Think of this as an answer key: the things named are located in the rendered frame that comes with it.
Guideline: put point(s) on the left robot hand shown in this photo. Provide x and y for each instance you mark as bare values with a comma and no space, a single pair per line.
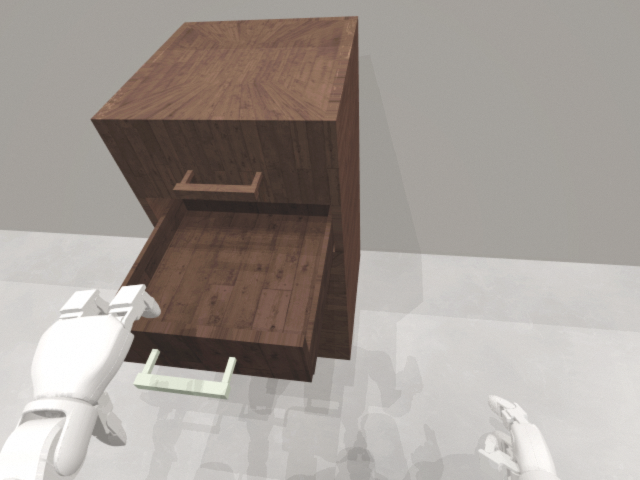
79,355

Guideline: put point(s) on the robot left forearm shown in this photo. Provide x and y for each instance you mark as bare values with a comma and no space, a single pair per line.
50,441

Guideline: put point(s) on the drawer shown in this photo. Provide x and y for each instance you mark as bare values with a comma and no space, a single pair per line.
235,279

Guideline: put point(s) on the right robot hand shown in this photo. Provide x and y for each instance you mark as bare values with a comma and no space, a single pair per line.
526,449

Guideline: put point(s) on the handle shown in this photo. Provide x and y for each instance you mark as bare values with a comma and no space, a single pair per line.
148,381
215,191

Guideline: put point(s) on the cabinet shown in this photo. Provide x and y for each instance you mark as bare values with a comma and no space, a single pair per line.
271,103

